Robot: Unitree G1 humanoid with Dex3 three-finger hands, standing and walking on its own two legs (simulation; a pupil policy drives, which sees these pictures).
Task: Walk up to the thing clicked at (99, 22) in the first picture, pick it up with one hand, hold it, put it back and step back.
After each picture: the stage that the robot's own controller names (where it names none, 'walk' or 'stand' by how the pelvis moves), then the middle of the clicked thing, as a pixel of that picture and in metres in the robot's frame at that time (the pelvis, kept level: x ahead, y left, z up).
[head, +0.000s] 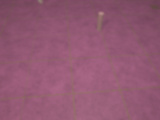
stand; (100, 21) +1.83 -0.28 -0.65
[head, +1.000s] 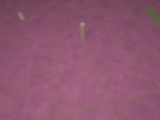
walk; (82, 32) +1.72 +0.09 -0.63
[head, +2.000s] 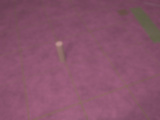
walk; (60, 52) +1.17 +0.29 -0.65
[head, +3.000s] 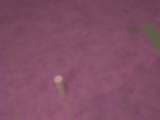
walk; (60, 87) +0.76 +0.25 -0.65
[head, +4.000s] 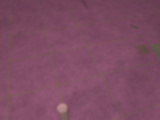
walk; (63, 115) +0.51 +0.16 -0.64
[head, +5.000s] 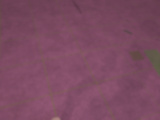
stand; out of the picture +0.43 +0.15 -0.65
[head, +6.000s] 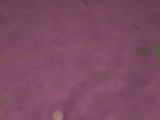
stand; out of the picture +0.43 +0.15 -0.65
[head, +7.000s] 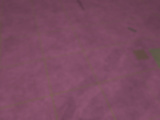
stand; out of the picture +0.38 +0.16 -0.64
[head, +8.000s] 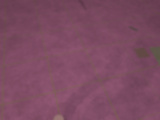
stand; out of the picture +0.42 +0.15 -0.65
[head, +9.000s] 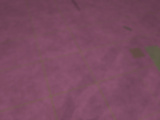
stand; out of the picture +0.38 +0.17 -0.66
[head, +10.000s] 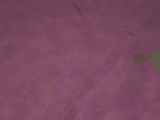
stand; out of the picture +0.37 +0.16 -0.66
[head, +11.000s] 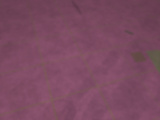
stand; out of the picture +0.37 +0.16 -0.66
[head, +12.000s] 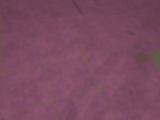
go down; out of the picture +0.37 +0.15 -0.66
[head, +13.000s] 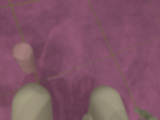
go down; (26, 60) +0.43 +0.21 -0.29
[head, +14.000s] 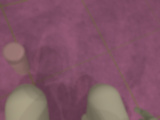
approach; (19, 61) +0.43 +0.23 -0.26
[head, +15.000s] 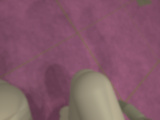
close in; out of the picture +0.41 +0.28 -0.16
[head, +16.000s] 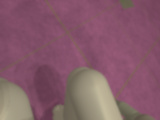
close; out of the picture +0.41 +0.28 -0.16
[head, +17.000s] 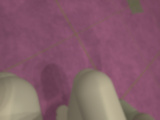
lift; out of the picture +0.35 +0.24 -0.16
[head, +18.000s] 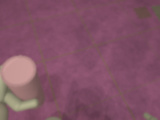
lift; (28, 88) +0.31 +0.17 +0.04
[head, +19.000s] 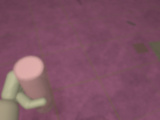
hold; (38, 89) +0.31 +0.15 +0.06
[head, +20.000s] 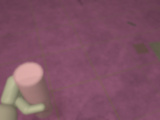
hold; (37, 95) +0.30 +0.15 +0.05
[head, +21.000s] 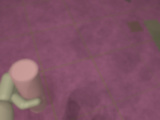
crouch; (32, 90) +0.33 +0.16 -0.01
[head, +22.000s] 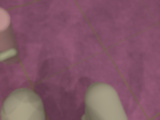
lower; (3, 42) +0.46 +0.21 -0.04
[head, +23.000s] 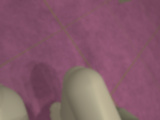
lower; out of the picture +0.42 +0.28 -0.16
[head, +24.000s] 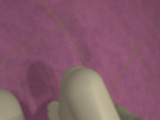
lower; out of the picture +0.43 +0.30 -0.17
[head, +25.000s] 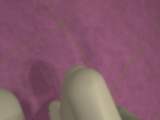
lower; out of the picture +0.43 +0.30 -0.17
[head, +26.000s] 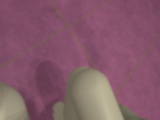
lower; out of the picture +0.41 +0.30 -0.16
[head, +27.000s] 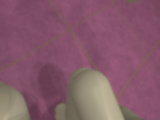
open; out of the picture +0.42 +0.27 -0.16
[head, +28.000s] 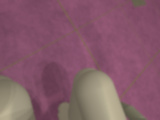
stand; out of the picture +0.41 +0.27 -0.17
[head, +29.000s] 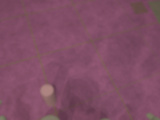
walk; (49, 96) +0.42 +0.17 -0.48
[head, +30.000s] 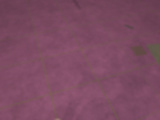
stand; out of the picture +0.40 +0.15 -0.59
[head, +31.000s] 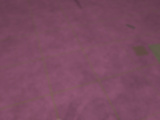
stand; out of the picture +0.39 +0.14 -0.60
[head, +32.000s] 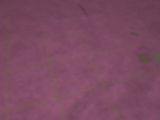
stand; out of the picture +0.42 +0.13 -0.65
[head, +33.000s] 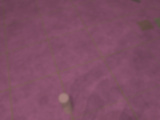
walk; (66, 104) +0.48 +0.18 -0.62
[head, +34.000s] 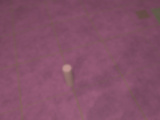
walk; (68, 76) +0.72 +0.15 -0.64
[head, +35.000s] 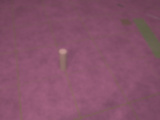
stand; (63, 60) +1.03 +0.15 -0.64
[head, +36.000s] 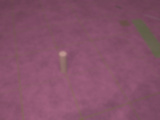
stand; (63, 62) +1.04 +0.16 -0.65
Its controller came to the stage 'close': yes
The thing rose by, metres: 0.68
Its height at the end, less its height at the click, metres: +0.00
